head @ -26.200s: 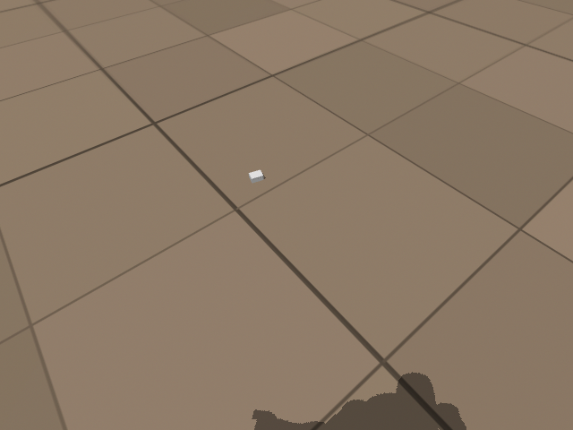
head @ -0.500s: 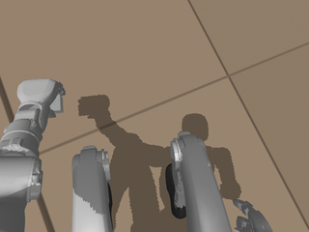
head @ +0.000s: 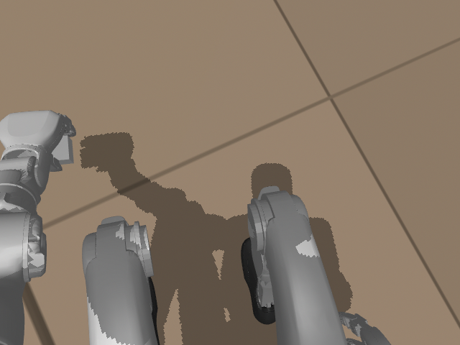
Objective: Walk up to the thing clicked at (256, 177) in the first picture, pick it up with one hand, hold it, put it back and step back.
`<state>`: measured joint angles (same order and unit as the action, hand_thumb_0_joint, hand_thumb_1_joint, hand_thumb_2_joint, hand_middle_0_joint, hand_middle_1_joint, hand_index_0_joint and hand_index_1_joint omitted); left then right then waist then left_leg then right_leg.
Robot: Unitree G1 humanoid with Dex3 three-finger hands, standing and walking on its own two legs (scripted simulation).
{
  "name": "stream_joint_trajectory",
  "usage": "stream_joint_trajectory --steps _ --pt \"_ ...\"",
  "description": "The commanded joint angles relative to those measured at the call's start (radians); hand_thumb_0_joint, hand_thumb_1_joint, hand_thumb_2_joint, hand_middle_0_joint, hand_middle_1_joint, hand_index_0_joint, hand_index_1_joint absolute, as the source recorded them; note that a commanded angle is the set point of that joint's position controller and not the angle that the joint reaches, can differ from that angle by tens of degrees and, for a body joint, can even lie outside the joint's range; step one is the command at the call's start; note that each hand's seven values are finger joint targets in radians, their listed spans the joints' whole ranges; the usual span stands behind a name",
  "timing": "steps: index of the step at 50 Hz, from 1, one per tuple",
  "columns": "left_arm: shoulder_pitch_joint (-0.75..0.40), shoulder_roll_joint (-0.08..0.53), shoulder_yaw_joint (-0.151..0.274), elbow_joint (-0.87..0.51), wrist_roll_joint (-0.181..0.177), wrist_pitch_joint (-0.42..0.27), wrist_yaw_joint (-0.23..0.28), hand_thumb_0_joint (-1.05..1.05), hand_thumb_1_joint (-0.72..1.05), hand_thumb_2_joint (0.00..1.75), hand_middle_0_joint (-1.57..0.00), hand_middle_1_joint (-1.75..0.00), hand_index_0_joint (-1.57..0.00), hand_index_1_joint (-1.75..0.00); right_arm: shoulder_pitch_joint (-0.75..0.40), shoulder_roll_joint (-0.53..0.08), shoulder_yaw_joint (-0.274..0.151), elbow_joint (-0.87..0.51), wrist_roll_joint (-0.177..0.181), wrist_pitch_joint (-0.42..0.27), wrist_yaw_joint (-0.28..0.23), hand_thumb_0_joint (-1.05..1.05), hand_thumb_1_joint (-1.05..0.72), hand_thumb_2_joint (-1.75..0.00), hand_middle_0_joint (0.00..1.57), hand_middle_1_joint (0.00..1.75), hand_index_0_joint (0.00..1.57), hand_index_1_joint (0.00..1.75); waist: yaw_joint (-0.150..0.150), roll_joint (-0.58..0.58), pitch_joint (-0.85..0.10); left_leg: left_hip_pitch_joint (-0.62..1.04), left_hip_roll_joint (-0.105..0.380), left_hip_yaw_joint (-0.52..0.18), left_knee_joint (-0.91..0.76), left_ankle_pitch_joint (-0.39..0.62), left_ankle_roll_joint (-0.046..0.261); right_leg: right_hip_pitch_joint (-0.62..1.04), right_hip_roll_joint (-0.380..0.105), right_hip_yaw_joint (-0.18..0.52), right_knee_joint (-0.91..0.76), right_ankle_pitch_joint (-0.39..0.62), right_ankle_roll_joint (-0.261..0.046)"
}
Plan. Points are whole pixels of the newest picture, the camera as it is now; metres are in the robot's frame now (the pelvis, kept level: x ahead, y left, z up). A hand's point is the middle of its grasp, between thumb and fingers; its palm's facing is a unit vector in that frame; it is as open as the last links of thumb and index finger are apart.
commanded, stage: lower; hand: left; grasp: from above
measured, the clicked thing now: (52, 151) +0.47 +0.26 -0.21
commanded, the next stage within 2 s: rest in 0.40 s
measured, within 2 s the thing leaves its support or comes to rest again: rests again in 1.22 s
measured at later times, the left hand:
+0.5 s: hand (57, 155) +0.47 +0.26 -0.23, palm faces -0.46 -0.06 -0.89, open 7.6 cm
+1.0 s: hand (66, 160) +0.47 +0.26 -0.27, palm faces -0.47 -0.09 -0.88, open 7.5 cm
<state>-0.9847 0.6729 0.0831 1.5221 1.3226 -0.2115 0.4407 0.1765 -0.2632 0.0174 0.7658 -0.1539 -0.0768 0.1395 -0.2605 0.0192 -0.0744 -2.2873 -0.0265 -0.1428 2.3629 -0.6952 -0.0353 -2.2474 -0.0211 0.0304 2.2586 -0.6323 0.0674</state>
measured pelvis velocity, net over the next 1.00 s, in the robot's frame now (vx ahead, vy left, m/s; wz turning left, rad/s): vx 0.01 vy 0.01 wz -0.09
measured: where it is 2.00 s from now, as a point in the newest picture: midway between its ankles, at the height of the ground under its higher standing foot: (205, 313)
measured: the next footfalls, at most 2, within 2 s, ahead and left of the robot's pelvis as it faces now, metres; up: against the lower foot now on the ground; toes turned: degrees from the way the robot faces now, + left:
none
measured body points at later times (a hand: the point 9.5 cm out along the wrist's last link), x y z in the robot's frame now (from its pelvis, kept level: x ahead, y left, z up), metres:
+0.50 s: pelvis +0.01 +0.00 -0.03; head +0.26 +0.07 +0.34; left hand +0.49 +0.26 -0.18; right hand +0.03 -0.28 -0.11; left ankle +0.07 +0.13 -0.31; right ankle +0.11 -0.15 -0.31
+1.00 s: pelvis +0.01 +0.01 -0.05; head +0.27 +0.09 +0.30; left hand +0.49 +0.26 -0.22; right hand +0.02 -0.27 -0.12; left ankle +0.07 +0.13 -0.31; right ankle +0.11 -0.15 -0.31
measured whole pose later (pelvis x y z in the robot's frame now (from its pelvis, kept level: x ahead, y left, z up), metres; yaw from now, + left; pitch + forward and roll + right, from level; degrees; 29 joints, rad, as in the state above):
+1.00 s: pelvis +0.01 +0.01 -0.05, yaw -5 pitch +30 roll -12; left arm -1.01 0.87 0.19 1.73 1.40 -0.26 0.62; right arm 0.13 -0.31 0.13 0.75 -0.27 -0.16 0.26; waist -0.36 -0.05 0.07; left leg -2.37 -0.04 -0.23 2.58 -0.75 -0.04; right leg -2.30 0.02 -0.02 2.40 -0.65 0.09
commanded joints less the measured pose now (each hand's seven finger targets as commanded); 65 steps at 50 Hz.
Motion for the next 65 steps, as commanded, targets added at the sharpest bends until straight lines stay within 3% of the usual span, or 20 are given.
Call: stream_joint_trajectory --steps 1,15,17,19,21,23,24,26,27,33,35,40,41,46,49,51,54,59,64,65 --pt "-0.338 0.232 0.018 -0.138 -0.006 0.001 0.054 0.00 0.84 0.24 -1.21 -0.14 -1.22 -0.13 0.197 -0.259 -0.076 -0.012 -0.006 -0.006 -0.003 0.00 -0.91 -0.90 0.20 0.30 0.20 0.30 -0.012 0.288 -0.673 0.535 -0.008 0.122 -0.270 0.151 0.049 0.304 0.014 -0.165 -0.187 0.153 -0.094" --pt "-0.343 0.263 0.032 -0.051 0.012 -0.022 0.086 0.00 0.87 0.25 -1.26 -0.13 -1.26 -0.13 0.208 -0.274 -0.046 -0.002 -0.041 -0.027 0.030 0.00 -0.91 -0.90 0.20 0.30 0.20 0.30 -0.061 0.261 -0.609 0.473 -0.008 0.119 -0.188 0.173 0.056 0.309 0.025 -0.183 -0.145 0.186 -0.082" --pt "-0.343 0.331 0.079 -0.102 0.016 -0.033 0.107 0.00 0.89 0.27 -1.27 -0.14 -1.27 -0.14 0.210 -0.290 -0.051 -0.002 -0.043 -0.027 0.031 0.00 -0.91 -0.90 0.20 0.30 0.20 0.30 -0.040 0.305 -0.647 0.497 -0.008 0.115 -0.195 0.201 0.053 0.318 0.026 -0.190 -0.131 0.202 -0.082" --pt "-0.298 0.293 0.066 -0.055 0.027 -0.029 0.117 0.00 0.90 0.26 -1.27 -0.15 -1.28 -0.15 0.196 -0.287 -0.050 -0.004 -0.050 -0.026 0.037 0.00 -0.91 -0.90 0.20 0.30 0.20 0.30 -0.045 0.315 -0.630 0.510 -0.008 0.111 -0.194 0.200 0.049 0.286 0.027 -0.198 -0.121 0.196 -0.080" --pt "-0.366 0.291 0.052 -0.061 0.029 -0.036 0.125 0.00 0.90 0.28 -1.27 -0.17 -1.28 -0.16 0.190 -0.289 -0.044 -0.006 -0.056 -0.031 0.047 0.00 -0.91 -0.90 0.20 0.30 0.20 0.30 -0.075 0.312 -0.612 0.497 -0.006 0.107 -0.177 0.184 0.052 0.270 0.033 -0.205 -0.113 0.195 -0.078" --pt "-0.323 0.345 0.099 -0.079 0.027 -0.034 0.144 0.00 0.91 0.29 -1.28 -0.16 -1.28 -0.16 0.194 -0.302 -0.048 -0.010 -0.057 -0.029 0.049 0.00 -0.91 -0.90 0.20 0.30 0.20 0.30 -0.043 0.343 -0.642 0.504 -0.008 0.104 -0.185 0.197 0.049 0.285 0.030 -0.207 -0.101 0.200 -0.078" --pt "-0.276 0.319 0.092 -0.052 0.030 -0.026 0.148 0.00 0.91 0.28 -1.28 -0.16 -1.28 -0.16 0.188 -0.299 -0.047 -0.010 -0.058 -0.026 0.052 0.00 -0.91 -0.90 0.20 0.30 0.20 0.30 -0.039 0.346 -0.642 0.520 -0.007 0.100 -0.189 0.212 0.045 0.276 0.029 -0.210 -0.091 0.207 -0.077" --pt "-0.348 0.345 0.095 -0.057 0.047 -0.032 0.151 0.00 0.91 0.27 -1.27 -0.13 -1.27 -0.13 0.184 -0.307 -0.043 -0.014 -0.069 -0.030 0.061 0.00 -0.90 -0.90 0.20 0.30 0.20 0.30 -0.077 0.332 -0.628 0.500 -0.005 0.104 -0.151 0.216 0.051 0.282 0.036 -0.212 -0.084 0.231 -0.075" --pt "-0.359 0.305 0.062 -0.017 0.043 -0.032 0.147 0.00 0.90 0.24 -1.26 -0.12 -1.27 -0.11 0.184 -0.303 -0.033 -0.013 -0.069 -0.035 0.066 0.00 -0.90 -0.90 0.20 0.30 0.20 0.30 -0.098 0.311 -0.585 0.463 -0.006 0.107 -0.130 0.198 0.055 0.274 0.035 -0.210 -0.082 0.223 -0.073" --pt "-0.306 0.389 0.121 0.015 0.043 -0.037 0.173 0.00 0.93 0.22 -1.27 -0.13 -1.28 -0.12 0.181 -0.328 -0.025 -0.002 -0.088 -0.052 0.081 0.00 -0.90 -0.90 0.20 0.30 0.20 0.30 -0.081 0.336 -0.583 0.460 -0.003 0.097 -0.115 0.204 0.051 0.294 0.043 -0.228 -0.064 0.223 -0.069" --pt "-0.324 0.343 0.089 0.036 0.041 -0.039 0.178 0.00 0.94 0.20 -1.27 -0.12 -1.29 -0.10 0.160 -0.324 -0.015 -0.020 -0.089 -0.056 0.087 0.00 -0.90 -0.90 0.20 0.30 0.20 0.30 -0.099 0.322 -0.563 0.454 -0.004 0.091 -0.111 0.195 0.048 0.269 0.043 -0.234 -0.056 0.215 -0.071" --pt "-0.336 0.401 0.108 0.056 0.053 -0.048 0.194 0.00 0.98 0.20 -1.29 -0.14 -1.31 -0.12 0.168 -0.350 0.000 -0.015 -0.106 -0.073 0.102 0.00 -0.90 -0.90 0.20 0.30 0.20 0.30 -0.120 0.341 -0.520 0.446 -0.001 0.084 -0.087 0.188 0.047 0.267 0.047 -0.246 -0.045 0.215 -0.066" --pt "-0.303 0.437 0.140 0.044 0.053 -0.049 0.205 0.00 0.97 0.22 -1.30 -0.12 -1.32 -0.11 0.171 -0.351 -0.004 -0.002 -0.107 -0.070 0.101 0.00 -0.90 -0.90 0.20 0.30 0.20 0.30 -0.099 0.350 -0.554 0.459 0.000 0.080 -0.096 0.195 0.048 0.299 0.052 -0.246 -0.048 0.221 -0.066" --pt "-0.333 0.401 0.101 0.070 0.059 -0.058 0.221 0.00 0.99 0.21 -1.30 -0.14 -1.32 -0.12 0.144 -0.354 0.016 -0.015 -0.116 -0.078 0.114 0.00 -0.90 -0.90 0.20 0.30 0.20 0.30 -0.135 0.364 -0.527 0.450 0.003 0.069 -0.077 0.198 0.044 0.284 0.055 -0.256 -0.029 0.232 -0.062" --pt "-0.325 0.436 0.126 0.093 0.068 -0.056 0.236 0.00 1.02 0.22 -1.33 -0.14 -1.35 -0.12 0.164 -0.363 0.021 0.006 -0.130 -0.086 0.122 0.00 -0.90 -0.90 0.20 0.30 0.20 0.30 -0.141 0.349 -0.504 0.452 0.005 0.072 -0.057 0.191 0.044 0.289 0.055 -0.258 -0.027 0.234 -0.057" --pt "-0.346 0.411 0.093 0.099 0.060 -0.061 0.240 0.00 1.03 0.21 -1.34 -0.13 -1.36 -0.11 0.141 -0.366 0.030 0.001 -0.134 -0.100 0.130 0.00 -0.90 -0.90 0.20 0.30 0.20 0.30 -0.152 0.374 -0.485 0.464 0.008 0.063 -0.062 0.193 0.039 0.276 0.056 -0.268 -0.023 0.231 -0.056" --pt "-0.295 0.447 0.121 0.133 0.069 -0.051 0.256 0.00 1.02 0.20 -1.32 -0.15 -1.34 -0.12 0.151 -0.382 0.036 0.001 -0.140 -0.103 0.138 0.00 -0.90 -0.90 0.20 0.30 0.20 0.30 -0.146 0.376 -0.490 0.473 0.007 0.059 -0.063 0.219 0.035 0.288 0.058 -0.274 -0.011 0.249 -0.057" --pt "-0.332 0.417 0.084 0.141 0.059 -0.048 0.266 0.00 1.00 0.27 -1.32 -0.15 -1.33 -0.14 0.118 -0.386 0.050 -0.005 -0.142 -0.117 0.151 0.00 -0.90 -0.90 0.20 0.30 0.20 0.30 -0.164 0.381 -0.453 0.453 0.010 0.042 -0.066 0.199 0.034 0.275 0.059 -0.281 -0.007 0.238 -0.057" --pt "-0.314 0.468 0.108 0.160 0.062 -0.047 0.287 0.00 0.99 0.24 -1.30 -0.16 -1.32 -0.14 0.114 -0.399 0.068 0.000 -0.156 -0.133 0.165 0.00 -0.90 -0.90 0.20 0.30 0.20 0.30 -0.166 0.367 -0.443 0.436 0.011 0.043 -0.048 0.199 0.038 0.318 0.067 -0.277 -0.019 0.246 -0.055" --pt "-0.316 0.443 0.089 0.176 0.059 -0.042 0.288 0.00 0.98 0.24 -1.29 -0.17 -1.31 -0.15 0.098 -0.399 0.070 -0.010 -0.150 -0.137 0.165 0.00 -0.90 -0.90 0.20 0.30 0.20 0.30 -0.165 0.366 -0.434 0.433 0.010 0.043 -0.050 0.192 0.036 0.312 0.068 -0.275 -0.018 0.242 -0.059"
